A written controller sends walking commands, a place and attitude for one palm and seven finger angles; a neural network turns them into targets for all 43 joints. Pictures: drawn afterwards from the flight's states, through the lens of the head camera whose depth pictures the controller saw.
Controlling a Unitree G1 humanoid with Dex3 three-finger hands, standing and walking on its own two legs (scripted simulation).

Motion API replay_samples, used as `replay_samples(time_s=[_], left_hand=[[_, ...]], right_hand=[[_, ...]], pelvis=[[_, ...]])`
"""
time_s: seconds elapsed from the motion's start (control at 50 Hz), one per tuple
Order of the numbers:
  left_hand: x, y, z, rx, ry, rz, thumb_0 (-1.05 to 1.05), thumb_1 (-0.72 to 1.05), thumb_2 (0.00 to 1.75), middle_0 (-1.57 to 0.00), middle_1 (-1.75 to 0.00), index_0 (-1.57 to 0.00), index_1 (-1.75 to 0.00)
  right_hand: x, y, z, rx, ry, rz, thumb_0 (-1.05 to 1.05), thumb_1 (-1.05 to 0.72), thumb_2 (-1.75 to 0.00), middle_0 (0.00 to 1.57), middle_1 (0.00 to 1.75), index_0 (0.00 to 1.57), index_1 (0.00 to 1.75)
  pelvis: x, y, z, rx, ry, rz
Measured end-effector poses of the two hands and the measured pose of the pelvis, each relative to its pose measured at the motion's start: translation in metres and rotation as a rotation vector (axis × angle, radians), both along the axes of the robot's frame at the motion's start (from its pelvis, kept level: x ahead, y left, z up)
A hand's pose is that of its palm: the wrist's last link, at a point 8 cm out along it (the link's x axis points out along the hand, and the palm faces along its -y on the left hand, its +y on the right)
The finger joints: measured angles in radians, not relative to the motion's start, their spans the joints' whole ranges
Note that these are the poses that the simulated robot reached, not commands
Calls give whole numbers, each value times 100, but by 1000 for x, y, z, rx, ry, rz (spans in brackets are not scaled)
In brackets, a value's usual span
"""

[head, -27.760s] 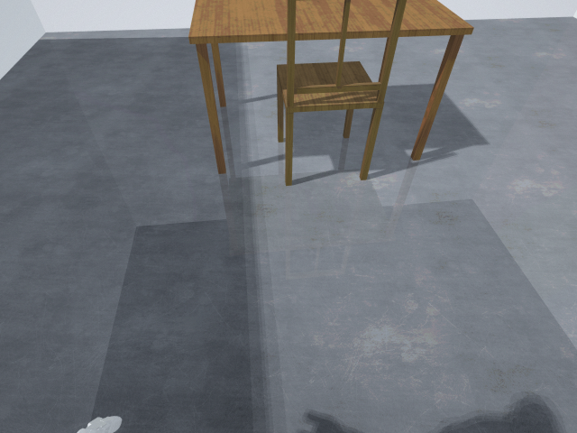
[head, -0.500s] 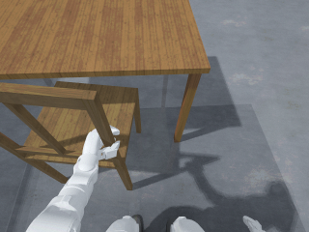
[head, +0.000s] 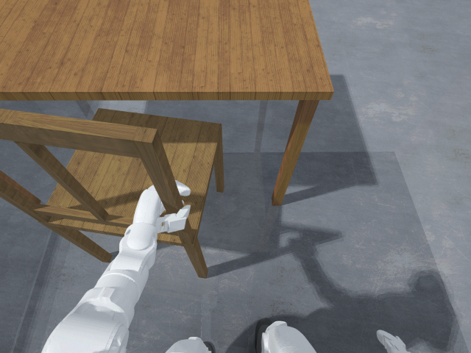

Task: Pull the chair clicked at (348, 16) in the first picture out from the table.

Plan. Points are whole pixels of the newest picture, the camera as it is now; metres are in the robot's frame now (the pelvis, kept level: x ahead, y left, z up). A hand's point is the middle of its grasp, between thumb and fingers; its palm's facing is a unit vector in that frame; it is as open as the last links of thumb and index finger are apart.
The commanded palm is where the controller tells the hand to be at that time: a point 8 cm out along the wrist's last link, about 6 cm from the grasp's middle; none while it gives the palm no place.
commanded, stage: step backward, pulling the chair out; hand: left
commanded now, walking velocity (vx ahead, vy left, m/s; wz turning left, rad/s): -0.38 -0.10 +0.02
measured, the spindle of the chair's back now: (72, 186) +0.41 +0.33 -0.05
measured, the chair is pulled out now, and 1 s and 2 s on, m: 0.15 0.23 0.37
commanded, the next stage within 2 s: none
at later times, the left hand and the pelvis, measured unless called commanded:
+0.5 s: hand (175, 246) +0.30 +0.12 -0.06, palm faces -0.06 -0.98 -0.18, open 6.1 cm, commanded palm +0.28 +0.17 -0.06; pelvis -0.06 +0.00 +0.00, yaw +1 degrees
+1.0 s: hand (173, 264) +0.26 +0.12 -0.06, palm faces -0.06 -0.98 -0.19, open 6.1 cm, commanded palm +0.25 +0.17 -0.05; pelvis -0.09 +0.00 +0.00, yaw -1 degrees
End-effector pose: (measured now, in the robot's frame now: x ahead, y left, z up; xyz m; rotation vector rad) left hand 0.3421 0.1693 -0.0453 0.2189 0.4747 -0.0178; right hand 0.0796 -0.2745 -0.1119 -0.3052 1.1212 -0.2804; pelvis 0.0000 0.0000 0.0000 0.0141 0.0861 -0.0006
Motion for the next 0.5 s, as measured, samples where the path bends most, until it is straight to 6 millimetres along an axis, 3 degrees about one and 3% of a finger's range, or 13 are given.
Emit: replay_samples(time_s=[0.24, 0.4, 0.5], left_hand=[[-15, -5, 1, 1, 3, 60, 10, 54, 78, -28, -112, -50, -145], [-42, -4, 1, -17, 11, 40, 12, 56, 77, -25, -113, -50, -145], [-63, 1, 0, -25, 8, 14, 12, 56, 78, -24, -115, -50, -145]], right_hand=[[-11, 16, -17, 136, -17, -7, 1, -90, -90, 21, 30, 20, 30], [-29, 3, -11, 46, 13, 31, 1, -90, -90, 21, 30, 20, 30], [-39, 9, -2, 26, 10, 24, 1, -90, -90, 20, 30, 20, 30]], pelvis=[[-22, -21, -2, -19, -8, -2], [-48, -7, -2, -27, 11, 55], [-62, -4, 0, 13, -8, 19]])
